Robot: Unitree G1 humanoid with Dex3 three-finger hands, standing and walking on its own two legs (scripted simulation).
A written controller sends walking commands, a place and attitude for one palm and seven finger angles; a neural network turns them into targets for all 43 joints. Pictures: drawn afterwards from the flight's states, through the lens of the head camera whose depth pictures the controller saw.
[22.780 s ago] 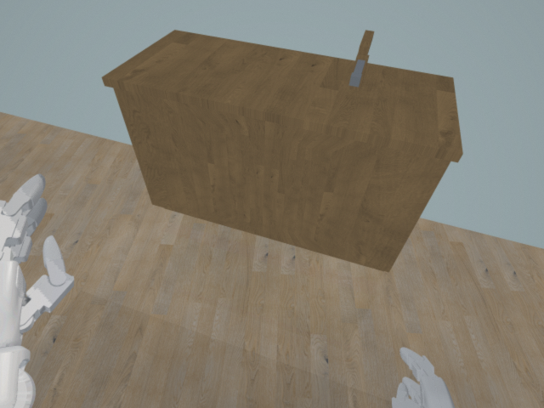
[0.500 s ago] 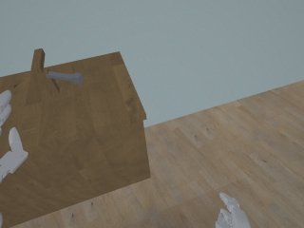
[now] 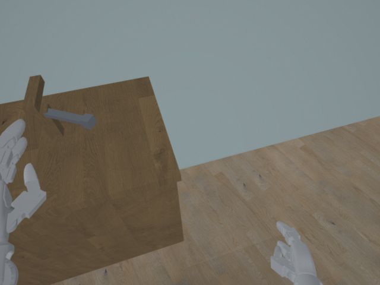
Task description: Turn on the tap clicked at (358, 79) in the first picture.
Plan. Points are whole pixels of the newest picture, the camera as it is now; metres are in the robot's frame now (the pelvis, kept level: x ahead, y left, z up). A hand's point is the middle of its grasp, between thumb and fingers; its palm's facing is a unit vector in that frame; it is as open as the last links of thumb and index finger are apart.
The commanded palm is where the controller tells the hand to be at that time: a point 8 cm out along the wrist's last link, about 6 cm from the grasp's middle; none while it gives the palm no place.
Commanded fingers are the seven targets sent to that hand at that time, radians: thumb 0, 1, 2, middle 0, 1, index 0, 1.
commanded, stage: come to a stop and stand still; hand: left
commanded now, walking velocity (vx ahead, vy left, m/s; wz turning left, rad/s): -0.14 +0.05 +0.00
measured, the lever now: (88, 121) +0.48 +0.31 +0.05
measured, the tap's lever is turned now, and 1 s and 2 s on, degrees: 57 57 57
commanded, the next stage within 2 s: none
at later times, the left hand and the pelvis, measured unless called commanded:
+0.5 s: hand (19, 225) +0.17 +0.26 +0.15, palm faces +0.33 -0.86 -0.38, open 7.4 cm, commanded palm +0.10 +0.31 +0.17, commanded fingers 0.00 0.90 0.90 -0.20 -0.30 -0.20 -0.30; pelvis -0.06 +0.03 -0.01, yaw -1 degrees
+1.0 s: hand out of the picture +0.04 +0.36 +0.18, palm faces +0.51 -0.79 -0.35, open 7.4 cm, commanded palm -0.01 +0.38 +0.17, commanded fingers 0.00 0.90 0.90 -0.20 -0.30 -0.20 -0.30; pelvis -0.14 +0.09 -0.02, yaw +5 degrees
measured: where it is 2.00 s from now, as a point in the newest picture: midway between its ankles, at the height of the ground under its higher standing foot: outside the picture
